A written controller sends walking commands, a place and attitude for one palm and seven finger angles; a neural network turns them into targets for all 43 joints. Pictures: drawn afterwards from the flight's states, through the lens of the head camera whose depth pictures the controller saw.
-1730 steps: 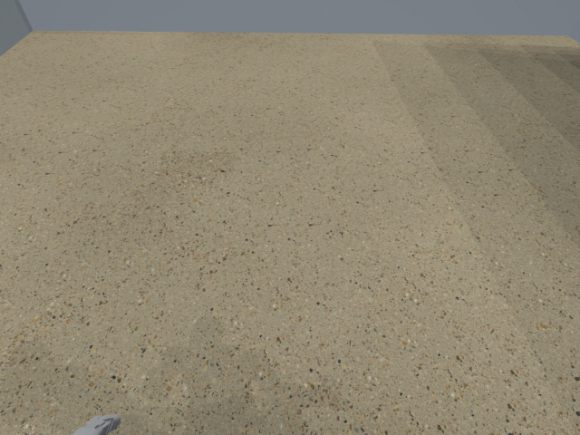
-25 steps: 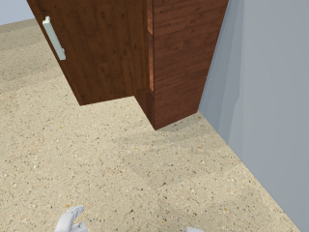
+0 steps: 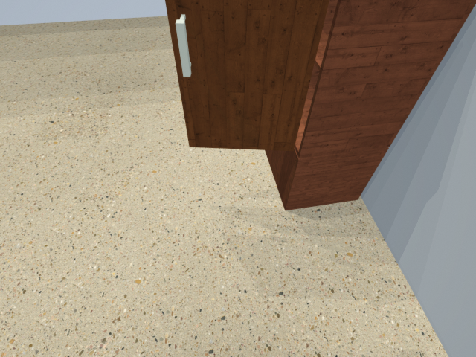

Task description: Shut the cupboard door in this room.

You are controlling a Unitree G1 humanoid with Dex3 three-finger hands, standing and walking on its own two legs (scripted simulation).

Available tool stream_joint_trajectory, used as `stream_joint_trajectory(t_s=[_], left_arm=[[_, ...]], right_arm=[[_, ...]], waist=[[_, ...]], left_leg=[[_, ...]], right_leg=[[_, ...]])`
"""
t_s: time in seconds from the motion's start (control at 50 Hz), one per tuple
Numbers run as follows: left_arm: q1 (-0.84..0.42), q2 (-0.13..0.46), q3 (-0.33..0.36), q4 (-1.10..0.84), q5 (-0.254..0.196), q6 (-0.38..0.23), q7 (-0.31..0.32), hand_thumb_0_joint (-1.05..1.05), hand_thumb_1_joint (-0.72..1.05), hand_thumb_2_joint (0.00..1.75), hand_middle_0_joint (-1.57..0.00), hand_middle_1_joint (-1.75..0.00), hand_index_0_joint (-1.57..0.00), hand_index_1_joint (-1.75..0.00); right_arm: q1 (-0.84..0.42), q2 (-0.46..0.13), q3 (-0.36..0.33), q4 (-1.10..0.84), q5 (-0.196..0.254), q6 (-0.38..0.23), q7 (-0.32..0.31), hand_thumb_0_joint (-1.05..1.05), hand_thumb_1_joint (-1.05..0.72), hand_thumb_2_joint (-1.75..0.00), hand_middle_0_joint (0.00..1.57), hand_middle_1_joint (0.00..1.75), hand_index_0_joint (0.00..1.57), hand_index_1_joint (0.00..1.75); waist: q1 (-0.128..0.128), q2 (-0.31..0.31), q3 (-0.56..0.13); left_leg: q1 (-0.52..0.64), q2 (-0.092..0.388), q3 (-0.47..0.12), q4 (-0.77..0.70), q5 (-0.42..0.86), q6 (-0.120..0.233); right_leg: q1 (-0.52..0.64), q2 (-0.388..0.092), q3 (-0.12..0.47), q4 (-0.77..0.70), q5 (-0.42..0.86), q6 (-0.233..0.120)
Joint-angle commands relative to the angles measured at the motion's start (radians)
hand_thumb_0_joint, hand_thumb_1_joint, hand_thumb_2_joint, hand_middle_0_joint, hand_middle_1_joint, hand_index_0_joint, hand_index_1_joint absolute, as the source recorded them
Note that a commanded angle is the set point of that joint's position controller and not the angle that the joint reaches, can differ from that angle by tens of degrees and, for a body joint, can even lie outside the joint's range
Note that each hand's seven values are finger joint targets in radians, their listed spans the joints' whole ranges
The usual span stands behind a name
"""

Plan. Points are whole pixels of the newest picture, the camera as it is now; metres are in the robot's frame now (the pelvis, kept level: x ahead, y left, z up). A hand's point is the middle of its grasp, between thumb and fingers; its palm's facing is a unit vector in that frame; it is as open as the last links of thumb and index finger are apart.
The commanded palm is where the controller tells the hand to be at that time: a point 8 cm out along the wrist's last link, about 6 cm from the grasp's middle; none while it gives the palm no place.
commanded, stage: take the last steps up to it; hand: left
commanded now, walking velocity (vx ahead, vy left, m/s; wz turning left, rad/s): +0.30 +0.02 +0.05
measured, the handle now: (185, 46) +0.84 +0.24 +0.08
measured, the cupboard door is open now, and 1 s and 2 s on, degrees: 77 77 77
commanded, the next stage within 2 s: come to a stop and stand still in 0.92 s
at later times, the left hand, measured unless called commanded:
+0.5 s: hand (172, 296) +0.25 +0.17 -0.18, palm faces -0.04 -0.98 -0.21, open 7.3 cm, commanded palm none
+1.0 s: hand (183, 290) +0.26 +0.15 -0.17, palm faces +0.14 -0.98 -0.15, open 7.3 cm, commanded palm none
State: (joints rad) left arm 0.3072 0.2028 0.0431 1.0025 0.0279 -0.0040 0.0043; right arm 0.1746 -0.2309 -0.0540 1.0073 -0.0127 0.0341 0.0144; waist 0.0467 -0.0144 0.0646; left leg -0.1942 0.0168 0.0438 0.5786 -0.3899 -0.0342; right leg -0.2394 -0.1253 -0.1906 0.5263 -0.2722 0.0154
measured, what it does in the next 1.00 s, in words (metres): walks ahead: left foot, then right foot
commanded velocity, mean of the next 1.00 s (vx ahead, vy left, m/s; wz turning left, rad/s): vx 0.26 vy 0.01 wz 0.03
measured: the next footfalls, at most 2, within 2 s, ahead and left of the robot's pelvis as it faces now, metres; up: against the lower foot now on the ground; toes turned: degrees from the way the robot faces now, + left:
left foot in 0.02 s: +0.00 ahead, +0.12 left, +0.00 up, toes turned +3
right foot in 0.48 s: +0.29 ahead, -0.11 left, +0.00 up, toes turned -9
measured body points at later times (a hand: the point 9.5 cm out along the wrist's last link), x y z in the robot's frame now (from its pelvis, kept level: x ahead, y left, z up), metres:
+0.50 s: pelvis +0.15 -0.01 -0.02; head +0.18 -0.03 +0.42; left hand +0.25 +0.22 -0.16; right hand +0.03 -0.22 -0.18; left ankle -0.04 +0.12 -0.73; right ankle +0.25 -0.11 -0.74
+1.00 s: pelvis +0.32 -0.01 +0.00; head +0.34 +0.00 +0.45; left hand +0.26 +0.20 -0.16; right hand +0.42 -0.22 -0.15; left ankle +0.37 +0.11 -0.73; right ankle +0.25 -0.11 -0.74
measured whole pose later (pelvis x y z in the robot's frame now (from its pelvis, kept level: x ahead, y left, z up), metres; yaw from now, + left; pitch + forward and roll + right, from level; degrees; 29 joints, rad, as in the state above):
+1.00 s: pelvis +0.32 -0.01 +0.00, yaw +2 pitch +0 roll -1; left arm 0.36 0.13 0.03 1.12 0.02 -0.07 0.00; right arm 0.14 -0.15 -0.04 1.03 -0.02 -0.03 0.02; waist 0.06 0.00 0.05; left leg -0.36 0.06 0.09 0.56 -0.19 -0.01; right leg -0.08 -0.03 -0.18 0.42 -0.33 -0.01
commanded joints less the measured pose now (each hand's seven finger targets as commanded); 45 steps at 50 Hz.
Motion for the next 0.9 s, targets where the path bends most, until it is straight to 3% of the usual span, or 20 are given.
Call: stream_joint_trajectory(t_s=[0.0, 0.02, 0.04, 0.06, 0.1, 0.16, 0.3, 0.38, 0.42, 0.44, 0.46, 0.48, 0.5, 0.54, 0.58, 0.62, 0.66, 0.7, 0.8, 0.88], left_arm=[[-0.046, 0.061, 0.019, -0.077, -0.018, -0.007, -0.006, 0.0, 0.9, 0.9, -0.2, -0.3, -0.2, -0.3], [-0.123, 0.069, 0.012, -0.102, -0.006, -0.009, -0.003, 0.0, 0.9, 0.9, -0.2, -0.3, -0.2, -0.3], [-0.14, 0.071, 0.014, -0.099, -0.002, -0.013, -0.008, 0.0, 0.9, 0.9, -0.2, -0.3, -0.2, -0.3], [-0.146, 0.064, 0.015, -0.076, 0.0, -0.012, -0.012, 0.0, 0.9, 0.9, -0.2, -0.3, -0.2, -0.3], [-0.117, 0.074, 0.016, -0.041, -0.004, -0.016, -0.025, 0.0, 0.9, 0.9, -0.2, -0.3, -0.2, -0.3], [-0.08, 0.059, 0.013, -0.02, -0.006, -0.01, -0.029, 0.0, 0.9, 0.9, -0.2, -0.3, -0.2, -0.3], [-0.211, 0.039, 0.01, -0.074, -0.013, -0.011, -0.035, 0.0, 0.9, 0.9, -0.2, -0.3, -0.2, -0.3], [-0.235, 0.031, 0.008, -0.086, -0.019, -0.026, -0.035, 0.0, 0.9, 0.9, -0.2, -0.3, -0.2, -0.3], [-0.08, 0.051, 0.017, -0.044, -0.017, -0.035, -0.03, 0.0, 0.9, 0.9, -0.2, -0.3, -0.2, -0.3], [0.064, 0.076, 0.027, 0.004, -0.012, -0.045, -0.026, 0.0, 0.9, 0.9, -0.2, -0.3, -0.2, -0.3], [0.209, 0.155, 0.047, 0.046, 0.0, -0.061, -0.016, 0.0, 0.9, 0.9, -0.2, -0.3, -0.2, -0.3], [0.29, 0.262, 0.072, 0.068, -0.004, -0.066, 0.0, 0.0, 0.9, 0.9, -0.2, -0.3, -0.2, -0.3], [0.23, 0.266, 0.071, 0.058, -0.027, -0.058, 0.004, 0.0, 0.9, 0.9, -0.2, -0.3, -0.2, -0.3], [0.029, 0.173, 0.051, 0.009, -0.023, -0.055, 0.005, 0.0, 0.9, 0.9, -0.2, -0.3, -0.2, -0.3], [-0.073, 0.1, 0.029, -0.012, -0.019, -0.059, 0.009, 0.0, 0.9, 0.9, -0.2, -0.3, -0.2, -0.3], [-0.075, 0.065, 0.017, -0.006, -0.012, -0.067, 0.008, 0.0, 0.9, 0.9, -0.2, -0.3, -0.2, -0.3], [-0.049, 0.063, 0.016, 0.008, -0.01, -0.073, 0.006, 0.0, 0.9, 0.9, -0.2, -0.3, -0.2, -0.3], [-0.026, 0.069, 0.023, 0.02, -0.008, -0.08, 0.007, 0.0, 0.9, 0.9, -0.2, -0.3, -0.2, -0.3], [0.051, 0.084, 0.021, 0.054, -0.007, -0.087, 0.004, 0.0, 0.9, 0.9, -0.2, -0.3, -0.2, -0.3], [0.094, 0.093, 0.021, 0.078, -0.005, -0.08, 0.008, 0.0, 0.9, 0.9, -0.2, -0.3, -0.2, -0.3]], right_arm=[[0.21, -0.189, -0.04, -0.002, -0.013, -0.053, -0.02, 0.0, -0.9, -0.9, 0.2, 0.3, 0.2, 0.3], [0.246, -0.207, -0.042, 0.008, -0.013, -0.044, -0.024, 0.0, -0.9, -0.9, 0.2, 0.3, 0.2, 0.3], [0.227, -0.171, -0.032, 0.013, -0.015, -0.048, -0.03, 0.0, -0.9, -0.9, 0.2, 0.3, 0.2, 0.3], [0.204, -0.134, -0.021, 0.018, -0.014, -0.057, -0.035, 0.0, -0.9, -0.9, 0.2, 0.3, 0.2, 0.3], [0.167, -0.089, -0.006, 0.013, -0.009, -0.071, -0.038, 0.0, -0.9, -0.9, 0.2, 0.3, 0.2, 0.3], [0.191, -0.08, -0.008, 0.022, -0.002, -0.09, -0.041, 0.0, -0.9, -0.9, 0.2, 0.3, 0.2, 0.3], [0.288, -0.059, -0.005, 0.07, -0.005, -0.109, -0.051, 0.0, -0.9, -0.9, 0.2, 0.3, 0.2, 0.3], [0.298, -0.075, -0.009, 0.094, -0.012, -0.107, -0.051, 0.0, -0.9, -0.9, 0.2, 0.3, 0.2, 0.3], [0.268, -0.095, -0.014, 0.096, -0.006, -0.106, -0.052, 0.0, -0.9, -0.9, 0.2, 0.3, 0.2, 0.3], [0.253, -0.103, -0.016, 0.094, 0.0, -0.106, -0.05, 0.0, -0.9, -0.9, 0.2, 0.3, 0.2, 0.3], [0.271, -0.074, -0.015, 0.087, 0.011, -0.107, -0.038, 0.0, -0.9, -0.9, 0.2, 0.3, 0.2, 0.3], [0.341, -0.003, -0.003, 0.063, 0.022, -0.106, -0.033, 0.0, -0.9, -0.9, 0.2, 0.3, 0.2, 0.3], [0.276, -0.026, -0.007, 0.05, 0.025, -0.096, -0.035, 0.0, -0.9, -0.9, 0.2, 0.3, 0.2, 0.3], [0.188, -0.002, -0.014, 0.046, 0.012, -0.085, -0.02, 0.0, -0.9, -0.9, 0.2, 0.3, 0.2, 0.3], [0.21, 0.033, -0.013, 0.057, -0.007, -0.062, -0.013, 0.0, -0.9, -0.9, 0.2, 0.3, 0.2, 0.3], [0.25, 0.052, -0.008, 0.071, -0.014, -0.044, -0.01, 0.0, -0.9, -0.9, 0.2, 0.3, 0.2, 0.3], [0.246, 0.046, -0.009, 0.065, -0.016, -0.039, -0.007, 0.0, -0.9, -0.9, 0.2, 0.3, 0.2, 0.3], [0.202, 0.053, -0.011, 0.044, -0.016, -0.039, -0.003, 0.0, -0.9, -0.9, 0.2, 0.3, 0.2, 0.3], [0.045, 0.051, -0.003, -0.009, -0.01, -0.062, 0.005, 0.0, -0.9, -0.9, 0.2, 0.3, 0.2, 0.3], [-0.028, 0.054, 0.003, -0.029, -0.006, -0.076, 0.005, 0.0, -0.9, -0.9, 0.2, 0.3, 0.2, 0.3]], waist=[[-0.115, 0.33, -0.074], [-0.142, 0.291, 0.008], [-0.129, 0.218, 0.047], [-0.114, 0.265, 0.075], [-0.082, 0.206, 0.121], [-0.057, 0.136, 0.099], [-0.078, 0.127, 0.128], [-0.076, 0.14, 0.089], [0.001, 0.122, 0.011], [0.065, 0.098, -0.065], [0.119, -0.03, -0.179], [0.109, -0.299, -0.313], [0.092, -0.184, -0.251], [0.034, -0.065, -0.029], [-0.037, -0.03, 0.022], [-0.069, -0.072, 0.008], [-0.073, -0.104, -0.005], [-0.069, -0.077, 0.001], [-0.022, -0.074, 0.02], [0.006, -0.091, 0.012]], left_leg=[[0.328, 0.319, -0.403, -0.361, -0.042, 0.143], [0.257, 0.385, -0.46, -0.411, -0.064, 0.222], [0.233, 0.364, -0.426, -0.418, -0.034, 0.242], [0.206, 0.321, -0.373, -0.415, 0.039, 0.223], [0.155, 0.271, -0.27, -0.412, 0.169, 0.198], [0.175, 0.234, -0.173, -0.408, 0.337, 0.195], [0.228, 0.244, -0.117, -0.394, 0.538, 0.201], [0.217, 0.238, -0.079, -0.313, 0.753, 0.179], [0.189, 0.221, -0.044, -0.151, 0.941, 0.157], [0.136, 0.185, -0.018, 0.017, 0.925, 0.126], [-0.052, 0.116, 0.013, 0.282, 0.677, 0.086], [-0.287, -0.064, 0.021, 0.646, -0.111, 0.041], [-0.317, -0.014, -0.097, 0.785, -0.171, 0.069], [-0.358, 0.067, -0.091, 0.809, -0.011, 0.075], [-0.286, 0.101, -0.085, 0.731, 0.084, 0.061], [-0.253, 0.098, -0.053, 0.648, 0.129, 0.039], [-0.264, 0.102, -0.03, 0.566, 0.147, 0.021], [-0.291, 0.11, -0.015, 0.474, 0.167, 0.006], [-0.346, 0.105, 0.009, 0.222, 0.169, -0.006], [-0.269, 0.069, 0.032, 0.087, 0.145, 0.007]], right_leg=[[-0.39, 0.046, 0.004, 0.252, -0.288, 0.028], [-0.453, 0.04, 0.073, 0.376, -0.315, 0.013], [-0.477, 0.014, 0.114, 0.434, -0.254, 0.005], [-0.481, 0.005, 0.131, 0.477, -0.198, 0.008], [-0.449, -0.003, 0.138, 0.528, -0.102, 0.01], [-0.448, 0.005, 0.123, 0.562, -0.017, 0.028], [-0.501, -0.004, 0.107, 0.393, 0.06, 0.023], [-0.305, 0.05, 0.055, 0.174, 0.027, -0.023], [-0.088, 0.101, 0.031, 0.103, 0.056, -0.05], [0.102, 0.115, 0.033, 0.031, 0.127, -0.061], [0.37, -0.02, 0.193, -0.004, 0.164, -0.113], [0.536, -0.34, 0.675, -0.123, 0.305, -0.23], [0.41, -0.361, 0.696, -0.22, 0.195, -0.261], [0.095, -0.288, 0.591, -0.316, -0.202, -0.212], [-0.088, -0.213, 0.41, -0.337, -0.184, -0.16], [-0.137, -0.159, 0.286, -0.355, -0.092, -0.128], [-0.114, -0.139, 0.24, -0.363, -0.029, -0.133], [-0.084, -0.142, 0.223, -0.368, 0.025, -0.149], [0.08, -0.165, 0.225, -0.34, 0.2, -0.177], [0.136, -0.183, 0.213, -0.282, 0.345, -0.176]])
